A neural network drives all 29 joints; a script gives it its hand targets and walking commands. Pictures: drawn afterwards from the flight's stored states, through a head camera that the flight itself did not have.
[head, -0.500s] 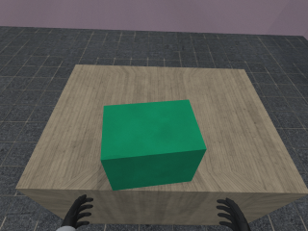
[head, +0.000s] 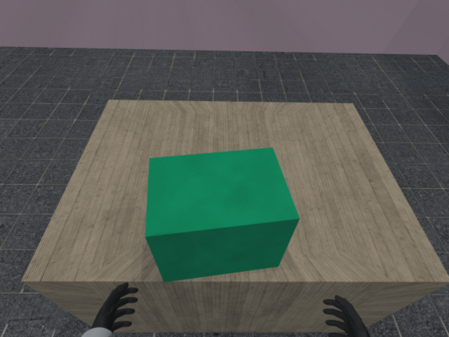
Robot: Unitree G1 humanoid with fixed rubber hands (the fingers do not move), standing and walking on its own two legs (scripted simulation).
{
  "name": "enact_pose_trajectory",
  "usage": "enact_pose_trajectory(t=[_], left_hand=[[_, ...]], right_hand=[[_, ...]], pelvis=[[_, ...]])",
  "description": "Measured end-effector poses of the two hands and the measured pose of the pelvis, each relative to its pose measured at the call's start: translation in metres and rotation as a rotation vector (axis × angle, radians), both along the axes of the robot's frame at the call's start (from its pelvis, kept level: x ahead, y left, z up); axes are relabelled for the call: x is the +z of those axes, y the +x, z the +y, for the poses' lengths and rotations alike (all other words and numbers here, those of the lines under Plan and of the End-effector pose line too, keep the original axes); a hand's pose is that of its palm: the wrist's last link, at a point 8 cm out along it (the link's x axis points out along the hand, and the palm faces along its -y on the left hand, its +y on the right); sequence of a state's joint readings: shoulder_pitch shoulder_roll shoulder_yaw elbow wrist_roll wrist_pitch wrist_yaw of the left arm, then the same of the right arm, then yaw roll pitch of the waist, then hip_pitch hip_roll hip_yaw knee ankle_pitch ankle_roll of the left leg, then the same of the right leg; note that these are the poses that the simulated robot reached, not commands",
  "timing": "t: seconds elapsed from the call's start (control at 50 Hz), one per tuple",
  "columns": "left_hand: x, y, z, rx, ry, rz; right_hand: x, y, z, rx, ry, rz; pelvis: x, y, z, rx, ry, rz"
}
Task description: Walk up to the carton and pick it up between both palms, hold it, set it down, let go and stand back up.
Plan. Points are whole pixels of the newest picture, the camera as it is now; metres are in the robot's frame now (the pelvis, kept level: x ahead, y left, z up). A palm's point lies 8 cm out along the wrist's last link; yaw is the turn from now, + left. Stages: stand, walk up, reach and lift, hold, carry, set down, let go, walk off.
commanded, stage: stand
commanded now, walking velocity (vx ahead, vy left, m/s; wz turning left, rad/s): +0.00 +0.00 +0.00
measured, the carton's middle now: (217, 215) +0.39 +0.03 -0.07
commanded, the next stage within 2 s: none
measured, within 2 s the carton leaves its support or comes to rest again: neither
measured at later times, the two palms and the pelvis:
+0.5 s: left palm out of the picture -0.01 +0.26 -0.12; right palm out of the picture +0.00 -0.24 -0.12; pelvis -0.04 +0.01 +0.00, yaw +1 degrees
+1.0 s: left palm out of the picture -0.08 +0.27 -0.13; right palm out of the picture -0.06 -0.23 -0.13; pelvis -0.07 +0.02 +0.00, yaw +1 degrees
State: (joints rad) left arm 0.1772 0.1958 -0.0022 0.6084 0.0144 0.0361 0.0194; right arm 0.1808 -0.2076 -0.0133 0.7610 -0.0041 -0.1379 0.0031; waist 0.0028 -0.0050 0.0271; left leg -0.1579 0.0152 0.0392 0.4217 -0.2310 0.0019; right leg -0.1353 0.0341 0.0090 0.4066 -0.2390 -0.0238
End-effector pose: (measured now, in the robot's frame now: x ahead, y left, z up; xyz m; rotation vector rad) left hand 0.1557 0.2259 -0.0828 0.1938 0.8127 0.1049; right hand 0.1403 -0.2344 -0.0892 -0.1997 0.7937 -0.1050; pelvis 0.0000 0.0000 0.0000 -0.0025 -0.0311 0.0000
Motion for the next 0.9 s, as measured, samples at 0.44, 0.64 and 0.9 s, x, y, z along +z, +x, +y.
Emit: enact_pose_trajectory(t=[0.44, 0.64, 0.9], left_hand=[[-0.038, -0.15, 0.035, 0.065, 0.035, 0.298], [-0.048, -0.192, 0.042, 0.076, 0.033, 0.371], [-0.051, -0.229, 0.043, 0.11, 0.04, 0.456]], right_hand=[[-0.029, -0.126, -0.009, -0.04, -0.053, 0.319], [-0.037, -0.172, -0.001, -0.071, -0.042, 0.386], [-0.044, -0.199, 0.0, -0.092, -0.033, 0.445]], pelvis=[[0.0, -0.038, 0.01, 0.022, -0.009, -0.031], [-0.003, -0.056, 0.017, 0.018, -0.005, -0.028], [-0.005, -0.066, 0.018, 0.02, 0.002, -0.015]])
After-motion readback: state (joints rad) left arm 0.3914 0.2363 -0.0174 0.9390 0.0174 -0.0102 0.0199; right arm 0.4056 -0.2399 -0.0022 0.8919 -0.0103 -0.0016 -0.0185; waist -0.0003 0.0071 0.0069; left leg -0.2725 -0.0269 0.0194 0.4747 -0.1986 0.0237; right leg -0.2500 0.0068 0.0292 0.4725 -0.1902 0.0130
